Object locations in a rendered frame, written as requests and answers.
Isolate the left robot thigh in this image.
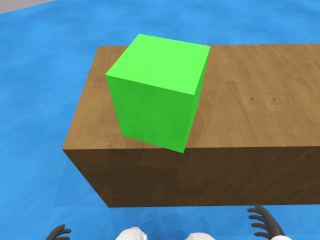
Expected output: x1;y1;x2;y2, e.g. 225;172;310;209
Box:
116;228;147;240

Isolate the robot left hand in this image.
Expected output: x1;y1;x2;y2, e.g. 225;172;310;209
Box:
45;224;72;240

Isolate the pedestal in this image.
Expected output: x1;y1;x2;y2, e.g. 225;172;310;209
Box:
62;43;320;208

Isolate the robot right hand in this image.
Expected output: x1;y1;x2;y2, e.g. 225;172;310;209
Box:
247;204;286;240

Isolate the carton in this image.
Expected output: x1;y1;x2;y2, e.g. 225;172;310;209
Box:
105;34;210;153

